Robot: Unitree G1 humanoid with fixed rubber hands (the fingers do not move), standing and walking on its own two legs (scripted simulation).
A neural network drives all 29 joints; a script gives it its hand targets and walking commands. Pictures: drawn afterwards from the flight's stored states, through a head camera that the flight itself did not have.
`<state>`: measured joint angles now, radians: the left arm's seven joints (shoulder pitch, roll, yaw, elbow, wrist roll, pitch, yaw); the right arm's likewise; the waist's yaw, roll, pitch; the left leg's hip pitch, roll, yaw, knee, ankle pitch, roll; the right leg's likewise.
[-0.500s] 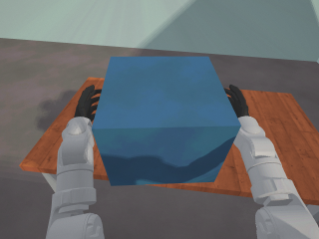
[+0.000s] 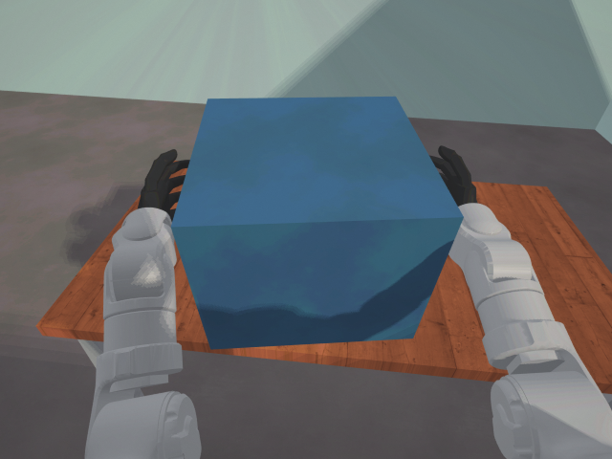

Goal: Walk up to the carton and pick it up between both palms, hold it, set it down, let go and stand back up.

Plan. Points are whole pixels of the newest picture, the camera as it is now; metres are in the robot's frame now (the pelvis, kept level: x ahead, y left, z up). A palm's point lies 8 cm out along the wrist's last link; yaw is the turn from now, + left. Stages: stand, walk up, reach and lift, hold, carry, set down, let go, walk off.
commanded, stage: reach and lift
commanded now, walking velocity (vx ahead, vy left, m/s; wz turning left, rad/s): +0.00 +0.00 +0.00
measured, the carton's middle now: (308, 216) +0.42 +0.00 +0.14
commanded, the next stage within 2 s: hold in 0.68 s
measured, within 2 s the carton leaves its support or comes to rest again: neither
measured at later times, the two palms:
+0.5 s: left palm (153, 203) +0.36 +0.19 +0.21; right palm (460, 193) +0.37 -0.19 +0.22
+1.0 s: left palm (146, 188) +0.36 +0.19 +0.24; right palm (464, 175) +0.37 -0.19 +0.24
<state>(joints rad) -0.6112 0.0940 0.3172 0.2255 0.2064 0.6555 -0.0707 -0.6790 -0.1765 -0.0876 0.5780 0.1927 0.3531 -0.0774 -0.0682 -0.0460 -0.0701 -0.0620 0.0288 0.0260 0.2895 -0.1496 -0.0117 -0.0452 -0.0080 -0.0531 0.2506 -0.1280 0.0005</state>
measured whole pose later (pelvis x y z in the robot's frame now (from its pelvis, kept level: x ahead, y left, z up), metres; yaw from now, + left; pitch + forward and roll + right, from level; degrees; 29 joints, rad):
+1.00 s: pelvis +0.00 +0.00 +0.00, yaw +0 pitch -4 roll -1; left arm -0.69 0.12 0.33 0.18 0.21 0.80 -0.08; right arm -0.80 -0.22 -0.06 0.58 0.26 0.49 -0.10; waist -0.07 -0.03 -0.10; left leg -0.06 0.03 0.03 0.29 -0.15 -0.01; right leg -0.04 0.00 -0.05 0.24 -0.12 0.00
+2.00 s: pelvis +0.00 +0.00 +0.00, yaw +0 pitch -4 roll -1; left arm -0.70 0.12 0.34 0.15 0.23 0.84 -0.09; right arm -0.82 -0.23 -0.05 0.56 0.28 0.53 -0.11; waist -0.07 -0.02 -0.11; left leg -0.06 0.04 0.03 0.29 -0.16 -0.02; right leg -0.03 0.00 -0.05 0.23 -0.12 0.00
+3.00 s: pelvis +0.00 +0.00 +0.00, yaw +0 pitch -4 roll -1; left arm -0.71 0.12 0.35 0.18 0.23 0.83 -0.09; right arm -0.83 -0.23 -0.06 0.58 0.26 0.52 -0.11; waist -0.07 -0.02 -0.11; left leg -0.06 0.04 0.03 0.29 -0.15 -0.02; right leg -0.04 0.00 -0.05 0.23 -0.12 0.00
